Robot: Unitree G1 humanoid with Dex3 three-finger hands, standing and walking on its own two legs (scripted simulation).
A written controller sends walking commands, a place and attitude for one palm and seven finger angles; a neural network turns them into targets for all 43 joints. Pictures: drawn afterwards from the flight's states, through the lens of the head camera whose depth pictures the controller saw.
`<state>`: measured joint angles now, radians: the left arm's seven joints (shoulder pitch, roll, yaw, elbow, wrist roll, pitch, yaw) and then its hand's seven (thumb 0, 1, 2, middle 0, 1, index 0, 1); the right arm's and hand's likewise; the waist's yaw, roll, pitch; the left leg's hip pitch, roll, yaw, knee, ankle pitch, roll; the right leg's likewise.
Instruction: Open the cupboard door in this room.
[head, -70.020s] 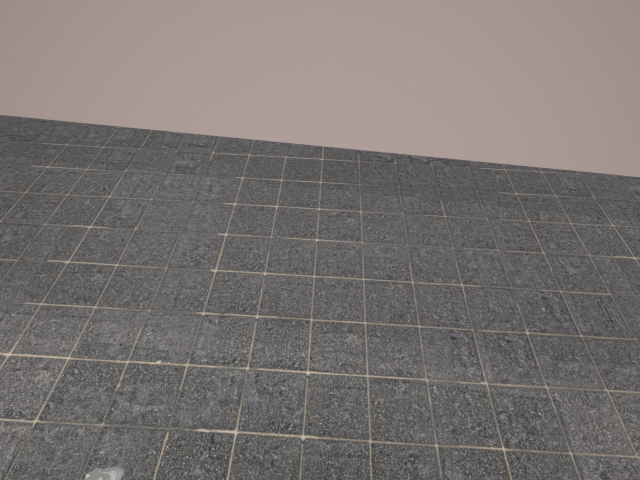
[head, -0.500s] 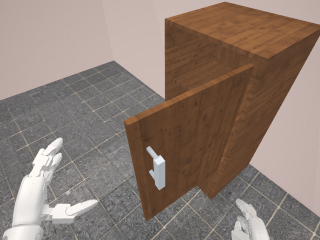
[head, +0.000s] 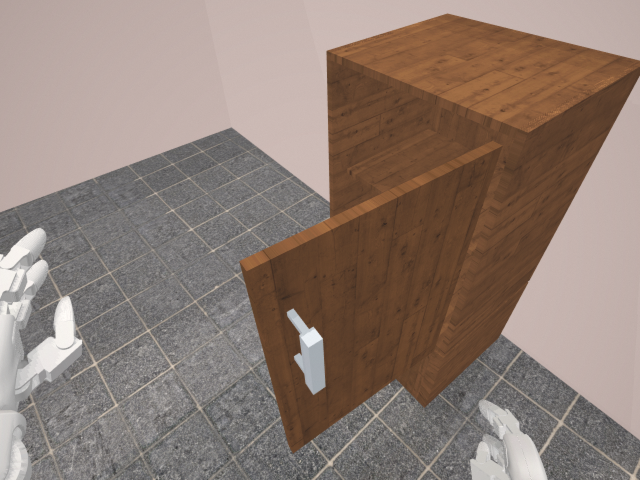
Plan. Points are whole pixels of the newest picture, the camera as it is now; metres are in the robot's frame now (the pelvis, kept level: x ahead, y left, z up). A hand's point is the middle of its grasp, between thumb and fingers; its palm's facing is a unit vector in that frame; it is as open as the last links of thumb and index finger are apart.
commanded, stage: draw the hand back to the body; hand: left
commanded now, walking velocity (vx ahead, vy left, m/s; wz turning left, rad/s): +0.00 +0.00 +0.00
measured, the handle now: (305, 351) +0.29 +0.07 +0.00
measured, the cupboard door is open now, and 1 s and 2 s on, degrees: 86 86 86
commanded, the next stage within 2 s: step back with the hand held close in 0.26 s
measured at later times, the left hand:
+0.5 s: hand (83, 346) +0.18 +0.25 +0.16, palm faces +0.43 -0.79 -0.44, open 7.4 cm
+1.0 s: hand (11, 424) +0.11 +0.28 +0.15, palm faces +0.39 -0.77 -0.50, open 7.4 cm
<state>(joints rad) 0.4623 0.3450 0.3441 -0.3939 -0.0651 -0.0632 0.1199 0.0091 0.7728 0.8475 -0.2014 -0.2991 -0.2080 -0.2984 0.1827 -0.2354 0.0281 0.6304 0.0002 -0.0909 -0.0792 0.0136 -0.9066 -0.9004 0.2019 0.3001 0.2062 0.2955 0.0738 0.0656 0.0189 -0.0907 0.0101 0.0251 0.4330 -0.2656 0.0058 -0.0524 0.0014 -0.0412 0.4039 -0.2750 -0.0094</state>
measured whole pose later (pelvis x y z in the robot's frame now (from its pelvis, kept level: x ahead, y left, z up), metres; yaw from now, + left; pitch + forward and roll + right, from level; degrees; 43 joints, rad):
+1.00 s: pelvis -0.09 +0.02 -0.01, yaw +0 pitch -1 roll -2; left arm 0.57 0.42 0.41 -0.52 -0.03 -0.18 0.15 0.01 0.89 0.90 -0.21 -0.30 -0.22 -0.30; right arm 0.20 -0.23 0.00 0.56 0.01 -0.04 -0.10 0.01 -0.91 -0.90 0.20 0.30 0.21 0.30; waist 0.00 0.02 0.05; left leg -0.37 0.01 0.02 0.54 -0.18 0.04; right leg -0.31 0.01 -0.04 0.48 -0.18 0.01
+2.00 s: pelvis -0.25 -0.01 -0.01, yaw -4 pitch +0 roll -1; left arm 0.57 0.46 0.44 -0.47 -0.06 -0.17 0.15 0.01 0.89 0.90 -0.21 -0.30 -0.22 -0.30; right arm 0.25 -0.25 0.00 0.66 0.01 -0.10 -0.09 0.01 -0.91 -0.90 0.20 0.30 0.21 0.30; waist -0.04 -0.02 -0.02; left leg -0.38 0.00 0.02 0.52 -0.14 0.02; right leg -0.09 0.03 0.00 0.49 -0.41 -0.02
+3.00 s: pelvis -0.28 -0.01 -0.01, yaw -1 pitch -1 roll -1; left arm 0.32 0.16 -0.01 1.08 0.01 0.04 -0.01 0.02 0.92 0.90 -0.20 -0.30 -0.21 -0.30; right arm 0.24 -0.25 0.00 1.07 -0.02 0.04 -0.02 0.01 -0.91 -0.90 0.20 0.30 0.20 0.29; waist 0.00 -0.03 0.08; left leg -0.35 -0.04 -0.07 0.46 -0.08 0.01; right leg -0.10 0.04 -0.03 0.48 -0.35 -0.04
